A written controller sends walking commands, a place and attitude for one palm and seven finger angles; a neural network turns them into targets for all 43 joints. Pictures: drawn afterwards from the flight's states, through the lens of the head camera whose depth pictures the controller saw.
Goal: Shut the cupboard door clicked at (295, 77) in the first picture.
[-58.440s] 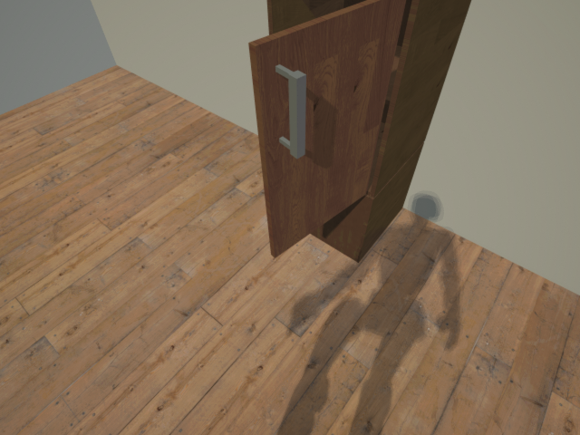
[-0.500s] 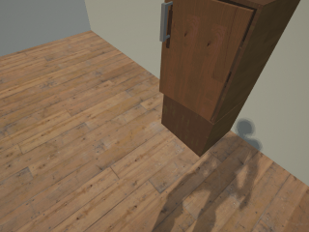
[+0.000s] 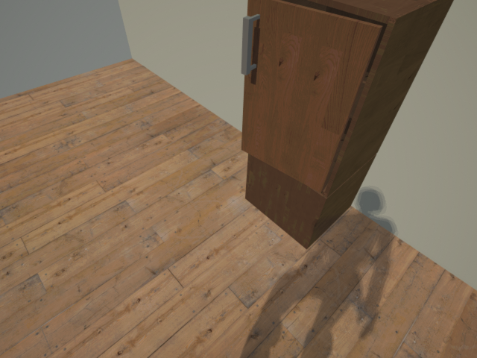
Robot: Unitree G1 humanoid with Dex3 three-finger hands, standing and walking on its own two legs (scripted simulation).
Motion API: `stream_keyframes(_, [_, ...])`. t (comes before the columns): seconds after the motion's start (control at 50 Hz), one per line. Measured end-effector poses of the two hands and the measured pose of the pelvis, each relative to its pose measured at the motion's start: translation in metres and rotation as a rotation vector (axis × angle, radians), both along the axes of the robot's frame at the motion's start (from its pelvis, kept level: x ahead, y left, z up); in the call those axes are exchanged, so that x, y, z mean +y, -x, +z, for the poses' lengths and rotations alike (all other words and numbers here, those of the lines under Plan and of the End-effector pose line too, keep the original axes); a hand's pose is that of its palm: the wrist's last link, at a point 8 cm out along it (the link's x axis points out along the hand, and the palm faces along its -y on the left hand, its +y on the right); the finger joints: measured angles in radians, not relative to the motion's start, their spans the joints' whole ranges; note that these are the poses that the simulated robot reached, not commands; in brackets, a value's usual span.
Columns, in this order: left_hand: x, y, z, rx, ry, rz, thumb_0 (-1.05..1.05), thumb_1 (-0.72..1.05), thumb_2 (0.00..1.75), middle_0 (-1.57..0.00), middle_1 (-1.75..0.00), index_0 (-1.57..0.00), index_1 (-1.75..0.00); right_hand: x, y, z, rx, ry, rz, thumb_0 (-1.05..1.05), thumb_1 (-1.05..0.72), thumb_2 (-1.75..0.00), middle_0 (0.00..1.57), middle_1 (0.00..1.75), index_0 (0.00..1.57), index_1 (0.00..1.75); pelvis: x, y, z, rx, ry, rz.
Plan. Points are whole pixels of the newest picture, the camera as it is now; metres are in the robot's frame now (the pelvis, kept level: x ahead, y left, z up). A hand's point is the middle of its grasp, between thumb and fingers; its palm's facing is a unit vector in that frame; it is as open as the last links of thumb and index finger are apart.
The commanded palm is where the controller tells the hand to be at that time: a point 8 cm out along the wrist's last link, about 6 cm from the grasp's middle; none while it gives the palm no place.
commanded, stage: let the arm hang, fingers relaxed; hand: left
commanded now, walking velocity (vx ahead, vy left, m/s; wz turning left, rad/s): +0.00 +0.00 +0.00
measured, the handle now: (250, 45) +0.95 +0.01 +0.12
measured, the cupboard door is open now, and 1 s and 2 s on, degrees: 8 8 8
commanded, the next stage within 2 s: look to check the result in 0.06 s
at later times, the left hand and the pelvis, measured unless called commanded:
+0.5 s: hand out of the picture -0.02 +0.15 -0.18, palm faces +0.03 -0.98 -0.17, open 7.4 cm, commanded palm none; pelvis +0.01 +0.00 +0.00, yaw -1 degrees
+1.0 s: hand out of the picture +0.00 +0.15 -0.18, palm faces +0.09 -0.98 -0.18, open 7.4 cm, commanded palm none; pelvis +0.02 -0.01 +0.00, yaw +3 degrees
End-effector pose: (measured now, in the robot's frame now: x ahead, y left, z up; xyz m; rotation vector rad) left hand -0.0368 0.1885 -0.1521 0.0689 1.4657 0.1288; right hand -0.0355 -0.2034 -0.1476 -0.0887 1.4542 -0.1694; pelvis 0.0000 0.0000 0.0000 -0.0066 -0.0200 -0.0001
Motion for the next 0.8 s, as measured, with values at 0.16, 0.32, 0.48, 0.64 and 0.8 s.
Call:
stream_keyframes(0.16, [0.009,0.003,0.004,0.028,-0.028,-0.001,0.01,0.91,0.90,-0.20,-0.30,-0.20,-0.30,-0.003,-0.007,0.000,-0.006,0.003,-0.003,0.01,-0.91,-0.90,0.20,0.30,0.20,0.29,0.000,-0.005,0.001,0.002,-0.003,-0.005])
stream_keyframes(0.32, [0.016,0.003,0.006,0.047,-0.050,-0.007,0.01,0.91,0.90,-0.20,-0.30,-0.20,-0.30,-0.008,-0.015,0.000,-0.010,0.008,-0.002,0.01,-0.91,-0.90,0.20,0.30,0.20,0.29,-0.002,-0.010,0.001,-0.001,-0.002,-0.010])
stream_keyframes(0.48, [0.015,-0.007,0.006,0.033,-0.049,-0.012,0.01,0.91,0.90,-0.20,-0.30,-0.20,-0.30,-0.013,-0.020,0.001,-0.012,0.015,0.001,0.01,-0.91,-0.90,0.20,0.30,0.20,0.29,-0.004,-0.014,0.001,-0.004,-0.003,-0.010])
stream_keyframes(0.64, [0.009,-0.021,0.004,0.010,-0.036,-0.023,0.01,0.91,0.90,-0.20,-0.30,-0.20,-0.30,-0.016,-0.025,0.002,-0.013,0.020,0.001,0.01,-0.91,-0.90,0.20,0.30,0.20,0.29,-0.006,-0.018,0.002,-0.005,-0.004,-0.011])
stream_keyframes(0.8, [0.007,-0.030,0.004,-0.002,-0.035,-0.027,0.01,0.91,0.90,-0.20,-0.30,-0.20,-0.30,-0.017,-0.027,0.003,-0.007,0.019,0.001,0.01,-0.91,-0.90,0.20,0.30,0.20,0.29,-0.008,-0.021,0.002,-0.005,-0.004,-0.010])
